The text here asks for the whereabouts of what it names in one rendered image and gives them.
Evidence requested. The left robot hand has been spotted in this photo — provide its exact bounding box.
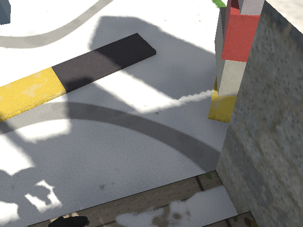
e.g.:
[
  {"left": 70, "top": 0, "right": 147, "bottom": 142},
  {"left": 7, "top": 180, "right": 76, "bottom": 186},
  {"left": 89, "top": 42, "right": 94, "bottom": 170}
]
[{"left": 47, "top": 216, "right": 88, "bottom": 227}]

